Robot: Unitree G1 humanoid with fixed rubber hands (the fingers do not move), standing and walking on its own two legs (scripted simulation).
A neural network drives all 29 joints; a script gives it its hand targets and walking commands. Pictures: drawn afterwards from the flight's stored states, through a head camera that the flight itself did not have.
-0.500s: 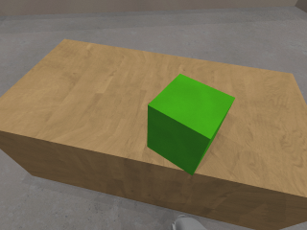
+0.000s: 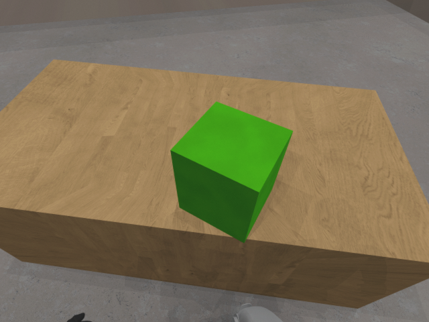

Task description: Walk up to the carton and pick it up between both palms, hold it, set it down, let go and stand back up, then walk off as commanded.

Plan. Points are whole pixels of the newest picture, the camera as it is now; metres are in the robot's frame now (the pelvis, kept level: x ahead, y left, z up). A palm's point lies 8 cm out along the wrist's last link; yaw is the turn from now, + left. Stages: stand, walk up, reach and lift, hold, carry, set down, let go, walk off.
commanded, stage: walk up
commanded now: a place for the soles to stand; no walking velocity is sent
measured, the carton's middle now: (230, 173) +0.48 -0.02 -0.07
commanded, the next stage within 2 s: none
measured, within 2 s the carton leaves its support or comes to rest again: neither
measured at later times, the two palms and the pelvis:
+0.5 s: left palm out of the picture +0.14 +0.27 -0.09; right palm out of the picture +0.09 -0.34 -0.09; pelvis +0.01 -0.03 +0.00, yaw -5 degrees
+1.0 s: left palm out of the picture +0.13 +0.29 -0.09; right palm out of the picture +0.09 -0.33 -0.08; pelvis +0.00 -0.01 -0.01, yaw -6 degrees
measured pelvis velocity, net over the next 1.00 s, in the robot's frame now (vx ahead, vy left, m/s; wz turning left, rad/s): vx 0.00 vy -0.01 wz -0.11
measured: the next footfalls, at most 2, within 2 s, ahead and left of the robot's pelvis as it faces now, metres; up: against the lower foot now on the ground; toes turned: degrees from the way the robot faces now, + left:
right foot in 0.26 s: +0.07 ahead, -0.16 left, +0.00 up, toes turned +3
left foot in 0.56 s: +0.07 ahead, +0.11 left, +0.00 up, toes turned +0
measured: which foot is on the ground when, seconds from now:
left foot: down 0.00-0.26, up 0.28-0.54, down 0.56-1.00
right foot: up 0.00-0.24, down 0.26-0.60, up 0.62-0.90, down 0.92-1.00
